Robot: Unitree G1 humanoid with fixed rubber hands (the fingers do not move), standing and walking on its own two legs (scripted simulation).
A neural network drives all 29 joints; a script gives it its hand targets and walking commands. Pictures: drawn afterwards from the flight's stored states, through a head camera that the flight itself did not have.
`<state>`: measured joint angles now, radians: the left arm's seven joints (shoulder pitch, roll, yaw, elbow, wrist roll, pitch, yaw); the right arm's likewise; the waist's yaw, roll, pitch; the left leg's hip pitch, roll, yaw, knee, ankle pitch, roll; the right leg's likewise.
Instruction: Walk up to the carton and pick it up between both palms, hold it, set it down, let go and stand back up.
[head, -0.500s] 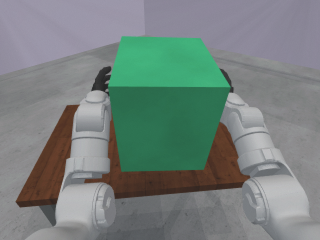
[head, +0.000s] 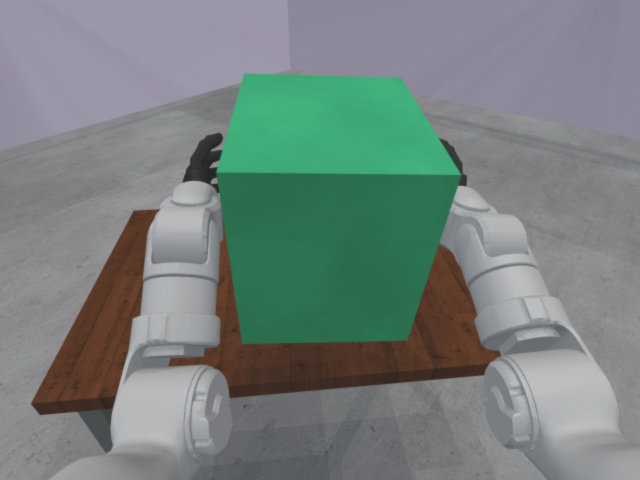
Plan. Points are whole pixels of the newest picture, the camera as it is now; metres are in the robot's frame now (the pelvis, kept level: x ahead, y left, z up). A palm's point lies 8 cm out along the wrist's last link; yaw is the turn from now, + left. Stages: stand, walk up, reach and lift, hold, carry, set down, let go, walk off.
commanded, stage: hold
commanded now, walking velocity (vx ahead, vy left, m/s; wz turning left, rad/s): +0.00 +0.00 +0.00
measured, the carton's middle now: (324, 205) +0.40 +0.00 +0.22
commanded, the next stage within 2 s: none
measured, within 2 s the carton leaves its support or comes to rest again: neither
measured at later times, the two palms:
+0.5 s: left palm (200, 194) +0.38 +0.15 +0.25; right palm (446, 199) +0.38 -0.15 +0.23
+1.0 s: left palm (200, 194) +0.38 +0.15 +0.25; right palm (446, 198) +0.38 -0.15 +0.23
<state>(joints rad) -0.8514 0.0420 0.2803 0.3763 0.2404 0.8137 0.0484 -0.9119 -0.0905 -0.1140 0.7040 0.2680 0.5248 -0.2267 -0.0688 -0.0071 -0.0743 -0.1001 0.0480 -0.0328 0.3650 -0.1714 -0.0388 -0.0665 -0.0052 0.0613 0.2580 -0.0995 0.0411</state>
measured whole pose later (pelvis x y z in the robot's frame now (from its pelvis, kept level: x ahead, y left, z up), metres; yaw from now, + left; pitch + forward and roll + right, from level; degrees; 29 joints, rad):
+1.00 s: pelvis +0.00 +0.00 +0.00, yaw +0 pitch -5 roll -1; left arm -0.85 0.04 0.28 0.38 0.24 0.81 0.05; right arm -0.91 -0.09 -0.11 0.70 0.27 0.54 -0.23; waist -0.07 -0.01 -0.08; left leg -0.10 0.05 -0.03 0.37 -0.17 -0.04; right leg -0.07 -0.01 0.06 0.26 -0.10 0.04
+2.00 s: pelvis +0.00 +0.00 +0.00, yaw +0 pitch -5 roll -1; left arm -0.85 0.04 0.28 0.38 0.24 0.81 0.05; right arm -0.91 -0.09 -0.11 0.70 0.27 0.55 -0.23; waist -0.07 -0.01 -0.08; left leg -0.10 0.05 -0.03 0.37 -0.17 -0.04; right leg -0.07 -0.01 0.06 0.26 -0.10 0.04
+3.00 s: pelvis +0.00 +0.00 +0.00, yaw +0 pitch -5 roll -1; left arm -0.85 0.04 0.28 0.38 0.24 0.81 0.05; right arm -0.91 -0.09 -0.11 0.70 0.27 0.55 -0.23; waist -0.07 -0.01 -0.08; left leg -0.10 0.05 -0.03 0.37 -0.17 -0.04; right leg -0.07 -0.01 0.06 0.26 -0.10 0.04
